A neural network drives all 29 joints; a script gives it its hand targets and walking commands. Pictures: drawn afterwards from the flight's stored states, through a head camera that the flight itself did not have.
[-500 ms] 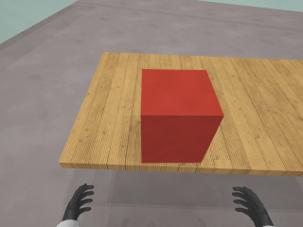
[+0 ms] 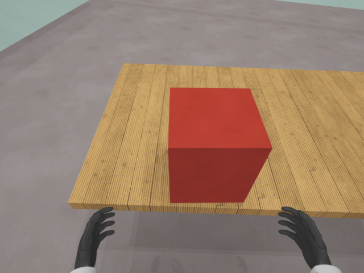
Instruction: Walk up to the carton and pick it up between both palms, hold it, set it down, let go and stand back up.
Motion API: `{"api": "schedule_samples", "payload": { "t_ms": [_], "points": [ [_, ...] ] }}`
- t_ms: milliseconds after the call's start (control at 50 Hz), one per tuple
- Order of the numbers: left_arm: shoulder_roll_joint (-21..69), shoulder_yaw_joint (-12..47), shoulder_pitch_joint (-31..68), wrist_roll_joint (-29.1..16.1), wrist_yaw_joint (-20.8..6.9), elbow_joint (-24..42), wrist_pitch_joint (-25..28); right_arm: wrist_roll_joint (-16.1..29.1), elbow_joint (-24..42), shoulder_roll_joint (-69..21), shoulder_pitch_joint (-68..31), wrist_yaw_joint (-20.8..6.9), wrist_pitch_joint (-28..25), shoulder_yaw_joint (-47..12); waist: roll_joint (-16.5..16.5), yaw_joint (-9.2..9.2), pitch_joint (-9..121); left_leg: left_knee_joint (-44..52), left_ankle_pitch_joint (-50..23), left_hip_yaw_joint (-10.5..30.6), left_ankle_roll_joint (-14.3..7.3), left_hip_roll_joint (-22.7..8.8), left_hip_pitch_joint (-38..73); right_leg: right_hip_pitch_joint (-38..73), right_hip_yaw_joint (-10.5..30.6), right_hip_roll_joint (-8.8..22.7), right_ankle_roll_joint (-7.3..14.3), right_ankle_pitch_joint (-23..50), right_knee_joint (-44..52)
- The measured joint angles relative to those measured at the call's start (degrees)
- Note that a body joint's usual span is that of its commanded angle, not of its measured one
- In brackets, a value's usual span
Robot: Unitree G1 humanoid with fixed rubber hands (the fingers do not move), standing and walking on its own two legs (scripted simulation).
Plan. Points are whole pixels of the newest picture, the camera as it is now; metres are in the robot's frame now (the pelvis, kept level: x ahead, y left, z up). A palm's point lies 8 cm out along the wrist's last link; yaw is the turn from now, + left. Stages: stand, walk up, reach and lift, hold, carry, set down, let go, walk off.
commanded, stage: reach and lift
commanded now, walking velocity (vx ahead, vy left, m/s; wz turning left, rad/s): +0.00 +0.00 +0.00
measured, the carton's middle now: (208, 147) +0.43 -0.05 +0.01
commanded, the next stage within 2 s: none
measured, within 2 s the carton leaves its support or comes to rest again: neither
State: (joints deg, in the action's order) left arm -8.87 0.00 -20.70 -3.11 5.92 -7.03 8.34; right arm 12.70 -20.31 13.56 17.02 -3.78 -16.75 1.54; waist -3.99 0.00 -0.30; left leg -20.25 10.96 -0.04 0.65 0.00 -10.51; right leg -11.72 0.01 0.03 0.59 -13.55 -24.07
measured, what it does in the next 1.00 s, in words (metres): stands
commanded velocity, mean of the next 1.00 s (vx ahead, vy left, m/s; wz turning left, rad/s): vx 0.00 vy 0.00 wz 0.00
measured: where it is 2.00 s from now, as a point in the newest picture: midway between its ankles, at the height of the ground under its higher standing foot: outside the picture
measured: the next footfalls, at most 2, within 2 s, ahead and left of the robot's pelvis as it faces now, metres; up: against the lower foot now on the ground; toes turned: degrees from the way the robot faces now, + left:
none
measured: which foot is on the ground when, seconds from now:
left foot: down 0.00-1.00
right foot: down 0.00-1.00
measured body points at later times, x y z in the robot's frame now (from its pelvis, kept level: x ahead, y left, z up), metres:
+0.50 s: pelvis +0.00 +0.00 +0.00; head +0.01 +0.01 +0.45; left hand +0.27 +0.19 +0.04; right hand +0.26 -0.22 +0.05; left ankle +0.00 +0.13 -0.74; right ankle -0.01 -0.11 -0.74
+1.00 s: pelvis -0.01 +0.00 +0.00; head +0.01 +0.00 +0.45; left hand +0.33 +0.17 +0.09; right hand +0.34 -0.21 +0.11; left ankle +0.00 +0.13 -0.74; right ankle -0.01 -0.11 -0.74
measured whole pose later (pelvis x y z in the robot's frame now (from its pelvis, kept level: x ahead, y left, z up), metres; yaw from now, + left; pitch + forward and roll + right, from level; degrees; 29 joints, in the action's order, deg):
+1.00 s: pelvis -0.01 +0.00 +0.00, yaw +0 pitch +0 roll +1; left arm -7.8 -1.1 16.5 -6.3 7.8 0.9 -34.9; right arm 18.0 -8.5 16.6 -15.8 4.6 14.9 1.5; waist -2.2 0.0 -1.9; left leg -18.7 9.1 0.0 0.8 0.0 -10.0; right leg -11.7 0.0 0.0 0.6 -12.2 -23.6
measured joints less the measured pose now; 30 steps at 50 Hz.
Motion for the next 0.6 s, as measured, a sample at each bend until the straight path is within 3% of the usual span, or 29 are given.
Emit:
{"api": "schedule_samples", "payload": {
  "t_ms": [160,340,500,600],
  "points": [
    [0.72,0.46,4.25,-1.81,0.96,0.3,-2.06,1.93,3.51,0.01,-0.49,-0.09,1.77,-0.07,0.13,-0.01,0.54,0.0,-0.29,0.0,0.0,0.0,-0.01,-0.01,0.0,0.0,0.0,0.26,0.0],
    [0.48,0.67,12.27,-3.2,2.27,2.21,-12.45,1.96,8.48,0.0,-4.99,1.55,9.88,-0.06,0.19,0.0,0.56,0.21,-0.31,0.0,0.0,0.0,0.09,-0.01,0.0,0.0,0.0,0.23,0.02],
    [1.59,0.67,15.18,-3.21,2.27,10.57,-23.09,3.53,12.48,0.0,-10.01,4.92,15.36,-0.04,0.57,0.0,0.59,1.14,-0.7,0.0,0.1,0.0,0.37,0.01,0.0,0.0,0.0,0.31,0.4],
    [1.53,0.66,18.4,-3.21,2.14,12.24,-28.82,4.27,13.52,0.0,-13.02,6.83,19.25,-0.05,1.59,0.0,0.59,1.26,-0.88,0.0,0.14,0.0,0.41,0.01,0.0,0.0,0.0,0.43,0.43]
  ]
}}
